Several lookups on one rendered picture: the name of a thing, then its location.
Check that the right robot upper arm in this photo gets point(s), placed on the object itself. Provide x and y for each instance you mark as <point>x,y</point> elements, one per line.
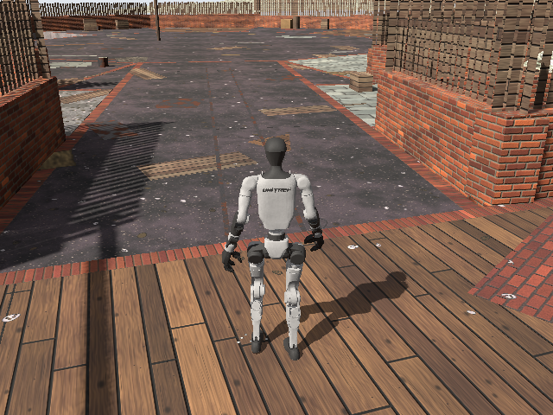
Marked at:
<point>303,183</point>

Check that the humanoid robot head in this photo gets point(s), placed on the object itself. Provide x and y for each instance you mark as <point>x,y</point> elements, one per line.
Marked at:
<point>275,149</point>

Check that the right robot hand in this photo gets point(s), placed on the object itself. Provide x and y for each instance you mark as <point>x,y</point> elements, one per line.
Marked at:
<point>310,239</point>

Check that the left robot forearm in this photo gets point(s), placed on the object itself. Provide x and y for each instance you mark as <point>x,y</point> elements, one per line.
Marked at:
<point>234,234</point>

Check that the right robot forearm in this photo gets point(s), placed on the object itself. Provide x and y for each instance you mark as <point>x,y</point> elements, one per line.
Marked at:
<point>315,226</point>

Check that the left robot hand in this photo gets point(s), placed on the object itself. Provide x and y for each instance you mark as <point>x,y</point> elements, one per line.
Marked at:
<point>226,259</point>

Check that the robot right shin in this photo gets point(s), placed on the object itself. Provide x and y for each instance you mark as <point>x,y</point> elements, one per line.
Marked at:
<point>293,315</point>

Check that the left robot upper arm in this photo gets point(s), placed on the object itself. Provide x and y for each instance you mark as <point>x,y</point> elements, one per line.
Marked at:
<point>244,200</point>

